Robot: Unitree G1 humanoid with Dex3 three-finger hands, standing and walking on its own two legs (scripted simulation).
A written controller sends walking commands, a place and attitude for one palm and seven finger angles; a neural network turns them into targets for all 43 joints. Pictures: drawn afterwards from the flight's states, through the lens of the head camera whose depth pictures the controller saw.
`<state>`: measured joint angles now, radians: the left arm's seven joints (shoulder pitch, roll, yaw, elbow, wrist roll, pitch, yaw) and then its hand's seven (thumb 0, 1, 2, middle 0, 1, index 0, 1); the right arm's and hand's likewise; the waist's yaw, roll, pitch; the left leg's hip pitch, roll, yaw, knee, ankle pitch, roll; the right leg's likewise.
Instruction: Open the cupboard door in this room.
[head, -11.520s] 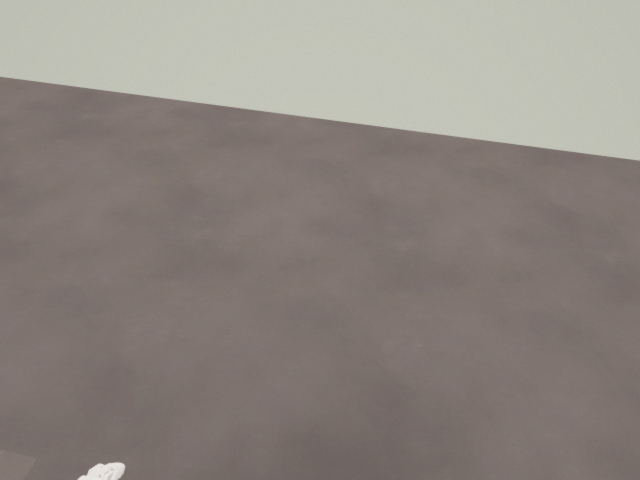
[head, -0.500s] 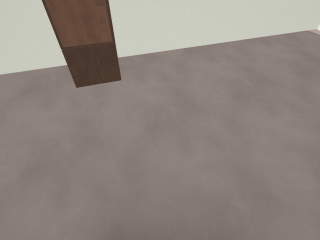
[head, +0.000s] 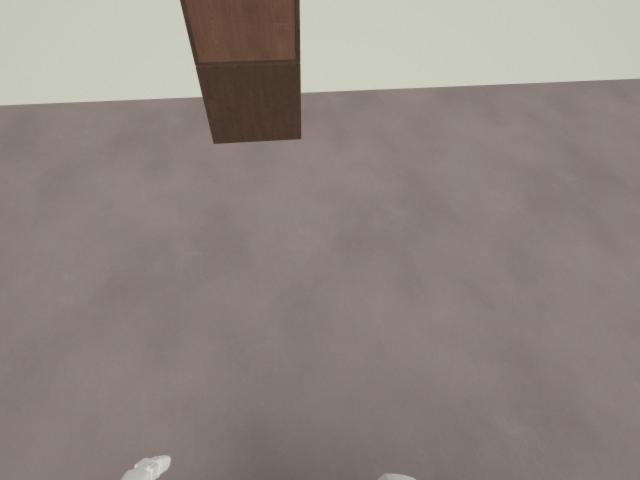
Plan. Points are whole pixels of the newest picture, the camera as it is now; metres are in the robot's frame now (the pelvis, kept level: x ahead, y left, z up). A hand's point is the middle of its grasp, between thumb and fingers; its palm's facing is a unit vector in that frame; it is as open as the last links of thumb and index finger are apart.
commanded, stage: turn or walk to find it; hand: left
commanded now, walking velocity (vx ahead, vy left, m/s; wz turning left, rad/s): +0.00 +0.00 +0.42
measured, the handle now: out of the picture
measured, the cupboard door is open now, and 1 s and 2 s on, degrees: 0 0 0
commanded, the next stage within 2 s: stand and wait in 0.90 s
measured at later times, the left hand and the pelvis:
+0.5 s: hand out of the picture -0.05 +0.15 -0.16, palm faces +0.27 -0.92 -0.27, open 7.4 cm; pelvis -0.02 -0.05 +0.00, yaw +14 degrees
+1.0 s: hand out of the picture -0.04 +0.19 -0.16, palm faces +0.43 -0.86 -0.27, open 7.4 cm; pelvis -0.04 -0.04 +0.00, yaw +25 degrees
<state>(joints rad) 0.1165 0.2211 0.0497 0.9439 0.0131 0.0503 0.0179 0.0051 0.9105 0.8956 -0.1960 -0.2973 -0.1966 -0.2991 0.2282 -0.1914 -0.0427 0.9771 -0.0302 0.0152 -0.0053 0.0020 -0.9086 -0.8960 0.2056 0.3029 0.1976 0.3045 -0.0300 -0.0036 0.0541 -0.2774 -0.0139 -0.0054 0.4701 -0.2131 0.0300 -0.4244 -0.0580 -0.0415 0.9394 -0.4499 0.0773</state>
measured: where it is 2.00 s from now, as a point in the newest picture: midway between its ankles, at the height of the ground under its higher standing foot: outside the picture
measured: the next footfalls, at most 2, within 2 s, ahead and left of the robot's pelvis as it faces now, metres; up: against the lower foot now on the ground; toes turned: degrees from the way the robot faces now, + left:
right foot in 0.14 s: +0.03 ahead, -0.14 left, +0.00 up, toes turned +1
left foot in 0.60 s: -0.04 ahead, +0.10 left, +0.00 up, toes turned +22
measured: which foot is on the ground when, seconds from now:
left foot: down 0.00-0.14, up 0.16-0.58, down 0.60-1.00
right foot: up 0.00-0.12, down 0.14-0.62, up 0.64-1.00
